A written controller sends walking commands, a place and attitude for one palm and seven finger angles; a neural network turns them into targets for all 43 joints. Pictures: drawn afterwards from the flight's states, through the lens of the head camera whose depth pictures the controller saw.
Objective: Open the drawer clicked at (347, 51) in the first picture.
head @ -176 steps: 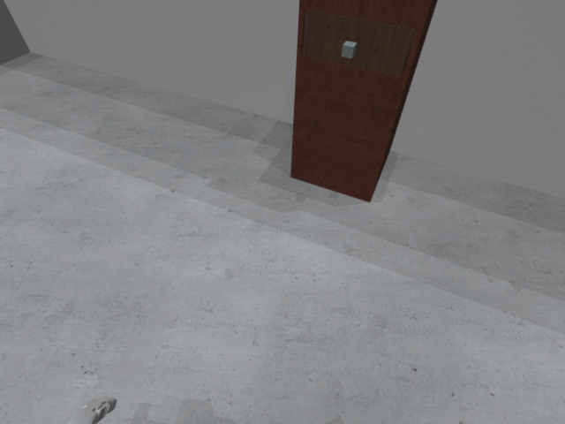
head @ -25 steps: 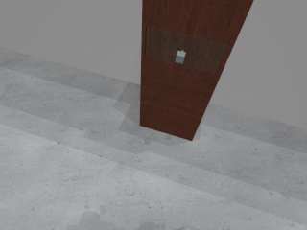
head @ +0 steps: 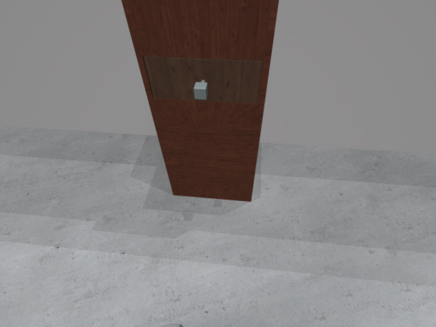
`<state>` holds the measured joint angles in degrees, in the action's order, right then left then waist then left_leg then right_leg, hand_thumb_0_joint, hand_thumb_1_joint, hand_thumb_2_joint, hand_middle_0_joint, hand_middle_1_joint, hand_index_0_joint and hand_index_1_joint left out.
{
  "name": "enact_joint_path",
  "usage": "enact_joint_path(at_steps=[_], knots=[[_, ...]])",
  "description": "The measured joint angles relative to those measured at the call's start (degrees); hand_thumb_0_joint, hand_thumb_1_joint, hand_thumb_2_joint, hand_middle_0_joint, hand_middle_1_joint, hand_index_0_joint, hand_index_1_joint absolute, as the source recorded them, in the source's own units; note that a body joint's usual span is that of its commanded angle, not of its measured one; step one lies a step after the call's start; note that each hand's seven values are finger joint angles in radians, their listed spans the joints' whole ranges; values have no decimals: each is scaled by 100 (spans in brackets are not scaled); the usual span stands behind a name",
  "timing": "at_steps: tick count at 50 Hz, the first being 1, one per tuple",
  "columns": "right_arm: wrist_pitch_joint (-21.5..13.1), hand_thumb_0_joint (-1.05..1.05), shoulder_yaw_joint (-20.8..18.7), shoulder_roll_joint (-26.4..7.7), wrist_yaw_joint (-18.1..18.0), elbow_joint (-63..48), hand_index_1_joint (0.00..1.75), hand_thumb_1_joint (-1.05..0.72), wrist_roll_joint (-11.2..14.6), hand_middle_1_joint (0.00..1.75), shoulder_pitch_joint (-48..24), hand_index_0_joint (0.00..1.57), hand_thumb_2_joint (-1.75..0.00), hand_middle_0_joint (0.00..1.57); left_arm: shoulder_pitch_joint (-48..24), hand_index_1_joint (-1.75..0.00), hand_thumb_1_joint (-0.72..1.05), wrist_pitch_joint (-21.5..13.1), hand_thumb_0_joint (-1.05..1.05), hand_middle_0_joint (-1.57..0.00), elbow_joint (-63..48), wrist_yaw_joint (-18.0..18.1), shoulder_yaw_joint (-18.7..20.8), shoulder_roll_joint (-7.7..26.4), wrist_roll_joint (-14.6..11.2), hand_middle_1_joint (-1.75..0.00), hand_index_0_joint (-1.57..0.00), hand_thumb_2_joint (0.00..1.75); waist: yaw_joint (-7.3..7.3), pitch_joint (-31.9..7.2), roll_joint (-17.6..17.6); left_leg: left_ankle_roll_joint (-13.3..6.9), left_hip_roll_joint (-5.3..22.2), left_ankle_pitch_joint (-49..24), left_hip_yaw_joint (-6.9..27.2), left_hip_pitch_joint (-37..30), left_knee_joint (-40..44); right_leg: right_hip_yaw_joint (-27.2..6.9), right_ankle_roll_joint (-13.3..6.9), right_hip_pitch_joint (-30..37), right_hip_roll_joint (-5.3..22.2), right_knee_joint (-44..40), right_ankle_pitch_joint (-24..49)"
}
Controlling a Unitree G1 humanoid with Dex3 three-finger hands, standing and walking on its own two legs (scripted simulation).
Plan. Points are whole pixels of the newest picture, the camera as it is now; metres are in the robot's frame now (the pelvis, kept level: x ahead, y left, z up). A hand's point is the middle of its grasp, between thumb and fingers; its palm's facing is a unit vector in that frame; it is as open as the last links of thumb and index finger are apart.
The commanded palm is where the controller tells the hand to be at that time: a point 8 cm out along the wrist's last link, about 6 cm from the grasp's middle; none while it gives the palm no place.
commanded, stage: take the last steps up to it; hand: left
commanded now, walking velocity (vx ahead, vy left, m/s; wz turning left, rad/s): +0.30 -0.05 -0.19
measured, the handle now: (201, 87) +0.83 +0.10 -0.03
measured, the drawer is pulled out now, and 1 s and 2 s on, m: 0.00 0.00 0.00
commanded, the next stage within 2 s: come to a stop and stand still in 1.04 s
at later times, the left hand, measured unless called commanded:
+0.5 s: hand out of the picture +0.13 +0.18 -0.17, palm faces -0.13 -0.98 -0.16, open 7.4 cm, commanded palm none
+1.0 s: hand (181, 315) +0.18 +0.10 -0.17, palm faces -0.01 -0.99 -0.15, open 7.3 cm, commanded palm none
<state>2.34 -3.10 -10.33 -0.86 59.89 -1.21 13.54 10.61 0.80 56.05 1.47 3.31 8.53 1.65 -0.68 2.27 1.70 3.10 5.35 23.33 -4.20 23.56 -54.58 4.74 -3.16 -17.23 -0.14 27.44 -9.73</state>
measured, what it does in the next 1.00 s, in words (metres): walks ahead: left foot, then right foot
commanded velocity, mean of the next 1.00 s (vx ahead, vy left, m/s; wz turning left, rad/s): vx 0.27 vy -0.02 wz -0.04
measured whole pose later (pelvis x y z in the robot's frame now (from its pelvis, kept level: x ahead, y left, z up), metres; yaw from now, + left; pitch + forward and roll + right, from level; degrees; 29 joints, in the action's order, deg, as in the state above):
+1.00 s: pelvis +0.20 -0.06 +0.01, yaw -5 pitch -1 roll -2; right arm -0.9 -3.5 -10.3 1.0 58.8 -1.5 9.2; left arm 20.9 -4.1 64.5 0.9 1.6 6.5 1.7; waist 1.1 1.2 1.6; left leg 1.4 7.2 11.9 -5.6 29.2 -44.7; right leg 10.7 -2.4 -3.6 -1.1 19.1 -15.0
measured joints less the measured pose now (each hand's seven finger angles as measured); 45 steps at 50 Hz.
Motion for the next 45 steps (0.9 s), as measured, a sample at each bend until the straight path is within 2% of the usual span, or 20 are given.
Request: enact_joint_path(at_steps=[6, 7, 9, 10, 13, 16, 19, 23, 27, 30, 31, 33, 35, 36, 39, 45], knots=[[-157, 0, 56, 70, -15, -79, 30, -91, -17, 30, 132, 19, -90, 20, 145, -30, 91, 38, 1, -20, 96, -68, 35, 91, -8, -30, -20, 90, 72, -167, -169, -93, -115, -89, -102, -824, 1844, -131, 86, -77, -106, 21, 22], [-220, 0, 71, 94, -25, -84, 30, -91, -29, 30, 190, 19, -90, 20, 194, -30, 91, 57, 1, -20, 124, -85, 48, 120, -26, -30, -20, 90, 55, -209, -215, -204, -144, -316, -124, -973, 2193, -155, 111, -153, -112, 191, -132], [-305, 0, 105, 175, -36, -93, 30, -91, -80, 30, 332, 19, -90, 20, 301, -30, 91, 133, 1, -20, 204, -132, 92, 182, -39, -30, -20, 90, -9, -267, -340, -355, -172, -514, -206, -1056, 2260, -259, 159, -400, -118, 928, -995], [-331, 0, 119, 197, -42, -103, 30, -91, -88, 30, 435, 20, -90, 20, 344, -30, 91, 175, 1, -20, 240, -166, 109, 196, -11, -30, -20, 90, -59, -297, -340, -389, -154, -527, -217, -1119, 2341, -277, 172, -574, -133, 1433, -1176], [-393, 0, 153, 257, -65, 3, 30, -91, -84, 30, 724, 20, -90, 20, 398, -30, 91, 158, 1, -20, 294, -271, 154, 243, 54, -30, -20, 90, -114, -314, -329, -390, -130, -703, -232, -1422, 2859, -325, 241, -1038, -52, 2699, -951], [-462, 0, 179, 312, -78, 159, 30, -90, -61, 30, 946, 20, -90, 20, 439, -30, 91, 63, 1, -20, 310, -305, 162, 280, 50, -30, -20, 90, -72, -274, -360, -372, -142, -872, -335, -1723, 3327, -379, 328, -1306, 140, 3221, -506], [-529, 0, 182, 368, -89, 276, 30, -90, -52, 30, 1118, 20, -90, 20, 441, -30, 91, 55, 1, -20, 371, -300, 142, 292, 43, -30, -20, 90, -85, -206, -386, -341, -150, -887, -455, -1947, 3560, -362, 397, -1389, 330, 3145, -341], [-568, 0, 167, 433, -79, 399, 30, -90, -75, 30, 1279, 20, -90, 20, 321, -30, 91, 91, 1, -20, 464, -302, 86, 258, 27, -30, -19, 90, -178, -72, -376, -245, -121, -771, -613, -2183, 3655, -169, 430, -1270, 512, 2356, -422], [-534, 0, 137, 456, -43, 525, 30, -90, -107, 30, 1395, 20, -90, 20, 69, -30, 92, 44, 1, -20, 464, -300, 55, 185, 4, -30, -19, 90, -325, 51, -277, -70, -20, -496, -700, -2283, 3469, 49, 355, -945, 492, 1331, -649], [-488, 0, 116, 457, -7, 640, 30, -90, -75, 30, 1528, 20, -90, 20, -86, -30, 92, -148, 1, -20, 381, -310, 37, 138, 5, -30, -19, 90, -339, 71, -173, 80, 128, -45, -669, -2182, 2863, 193, 216, -415, 355, 441, -361], [-457, 0, 115, 446, 16, 698, 30, -90, -39, 30, 1511, 20, -90, 20, -156, -30, 92, -254, 1, -20, 366, -288, 40, 101, 16, -30, -20, 90, -301, 107, -92, -4, 252, 164, -610, -1967, 2285, 251, 114, -413, 300, 517, -191], [-338, 1, 120, 399, 50, 751, 30, -90, 4, 30, 1354, 20, -90, 20, -214, -30, 92, -410, 1, -20, 325, -237, 9, 16, -25, -30, -20, 90, -252, 182, 8, -194, 249, 503, -177, -1300, 660, 371, 16, -330, 257, 759, -372], [-283, 1, 73, 342, 71, 728, 30, -90, 9, 30, 1152, 20, -90, 20, -130, -30, 92, -486, 0, -20, 310, -160, 28, -40, -82, -30, -20, 90, -164, 129, 4, -305, 157, 281, 4, -653, -553, 422, -7, -76, 231, 588, -482], [-275, 1, 43, 309, 73, 680, 30, -91, 0, 30, 1039, 20, -90, 20, -73, -30, 94, -505, 0, -20, 300, -95, 69, -26, -106, -30, -20, 90, -123, 81, -1, -325, 150, 62, 17, -376, -880, 443, 8, 74, 208, 412, -451], [-286, 1, -30, 168, 68, 453, 30, -91, -40, 30, 648, 20, -90, 20, 144, -30, 95, -501, -1, -20, 380, -27, 35, 33, -70, -30, -20, 90, -92, -61, 31, -279, 197, -546, -16, 266, -1052, 514, -16, 491, 109, -138, -325], [-318, 0, -93, -13, 119, 38, 30, -91, -50, 30, -53, 19, -90, 20, 677, -30, 94, -502, -1, -20, 655, -34, -108, -91, -24, -30, -20, 90, -21, -184, 92, -152, 239, -1127, -63, 793, -200, 582, -16, 1067, -72, -767, -298]])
